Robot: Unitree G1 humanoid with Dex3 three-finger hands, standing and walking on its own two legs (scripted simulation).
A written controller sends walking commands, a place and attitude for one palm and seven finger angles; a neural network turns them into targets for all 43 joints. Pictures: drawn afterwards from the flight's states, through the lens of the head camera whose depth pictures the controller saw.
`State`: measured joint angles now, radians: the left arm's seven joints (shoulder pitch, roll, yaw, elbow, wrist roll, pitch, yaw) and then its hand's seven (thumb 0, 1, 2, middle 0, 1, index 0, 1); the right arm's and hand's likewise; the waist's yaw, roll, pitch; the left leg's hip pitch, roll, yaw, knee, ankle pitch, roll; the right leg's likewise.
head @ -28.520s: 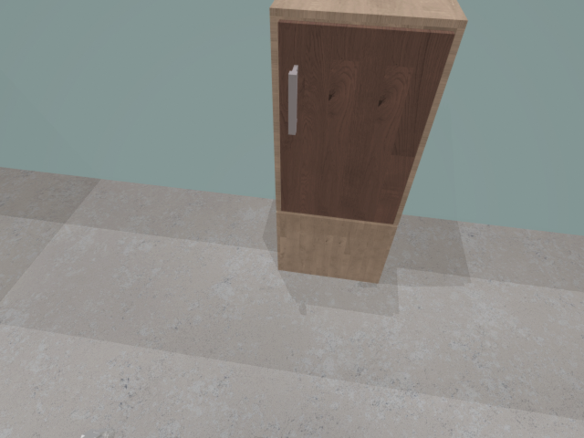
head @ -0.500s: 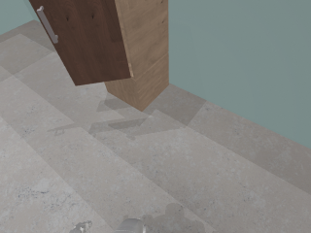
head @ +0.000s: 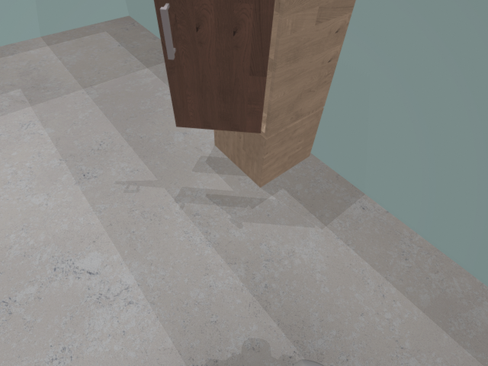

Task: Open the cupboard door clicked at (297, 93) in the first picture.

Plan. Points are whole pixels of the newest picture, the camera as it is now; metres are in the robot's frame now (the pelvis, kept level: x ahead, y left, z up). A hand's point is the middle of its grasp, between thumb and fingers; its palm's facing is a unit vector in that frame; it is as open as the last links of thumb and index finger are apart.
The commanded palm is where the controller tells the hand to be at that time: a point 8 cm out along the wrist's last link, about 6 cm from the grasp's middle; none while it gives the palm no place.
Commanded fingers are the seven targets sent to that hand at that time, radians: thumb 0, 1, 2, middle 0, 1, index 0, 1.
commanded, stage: take the last steps up to it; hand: left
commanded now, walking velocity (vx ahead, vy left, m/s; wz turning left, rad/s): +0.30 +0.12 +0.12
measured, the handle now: (169, 32) +1.05 +0.34 +0.03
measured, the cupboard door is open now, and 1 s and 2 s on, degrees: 46 46 46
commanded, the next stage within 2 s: come to a stop and stand still in 1.32 s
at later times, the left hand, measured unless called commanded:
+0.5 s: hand out of the picture +0.10 +0.18 -0.16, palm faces +0.15 -0.97 -0.20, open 7.2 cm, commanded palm none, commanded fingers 0.00 0.90 0.90 -0.20 -0.30 -0.20 -0.30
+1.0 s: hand (133, 247) +0.37 +0.29 -0.16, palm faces +0.07 -0.98 -0.19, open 7.3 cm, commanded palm none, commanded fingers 0.00 0.90 0.90 -0.20 -0.30 -0.20 -0.30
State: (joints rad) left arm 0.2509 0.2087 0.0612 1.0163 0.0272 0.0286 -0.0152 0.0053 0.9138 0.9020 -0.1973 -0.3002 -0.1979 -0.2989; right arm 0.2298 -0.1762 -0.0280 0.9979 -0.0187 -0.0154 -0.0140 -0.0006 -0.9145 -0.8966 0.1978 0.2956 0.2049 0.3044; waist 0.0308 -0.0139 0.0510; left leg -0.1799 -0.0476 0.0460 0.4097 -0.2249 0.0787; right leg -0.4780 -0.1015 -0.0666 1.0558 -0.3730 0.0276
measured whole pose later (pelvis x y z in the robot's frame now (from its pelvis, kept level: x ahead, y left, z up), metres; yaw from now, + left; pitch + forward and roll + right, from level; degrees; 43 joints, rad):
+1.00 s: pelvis +0.29 +0.10 +0.00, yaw +2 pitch +0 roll +2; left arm 0.15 0.17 0.06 1.00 0.03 0.00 -0.01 0.00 0.92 0.90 -0.19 -0.30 -0.20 -0.30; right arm 0.31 -0.16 -0.04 1.06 -0.03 -0.06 -0.02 -0.01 -0.93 -0.90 0.20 0.30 0.20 0.30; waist 0.00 -0.02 0.04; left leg -0.10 -0.03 0.21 0.31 -0.22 0.06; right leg -0.55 -0.11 -0.07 0.89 -0.21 0.00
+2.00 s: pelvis +0.47 +0.08 -0.02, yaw -1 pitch +0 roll +0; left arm 0.20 0.19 0.05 0.99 0.02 0.03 0.02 0.00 0.91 0.90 -0.20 -0.30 -0.20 -0.30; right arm 0.19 -0.20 -0.07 1.04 -0.01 0.05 -0.02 0.00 -0.91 -0.90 0.20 0.30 0.21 0.30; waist -0.01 0.02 0.05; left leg -0.40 0.06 0.09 0.60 -0.27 -0.01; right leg -0.23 -0.05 -0.04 0.57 -0.34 0.01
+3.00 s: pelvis +0.48 +0.07 -0.01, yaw -2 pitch -1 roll +0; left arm 0.28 0.18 0.00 1.07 0.01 -0.01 0.03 0.00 0.91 0.90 -0.20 -0.30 -0.20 -0.30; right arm 0.25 -0.17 0.01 1.09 -0.01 -0.02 -0.03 0.00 -0.92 -0.90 0.20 0.30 0.20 0.30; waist 0.01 -0.01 0.03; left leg -0.21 0.01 0.06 0.51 -0.27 0.01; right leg -0.17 -0.03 -0.04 0.51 -0.33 0.01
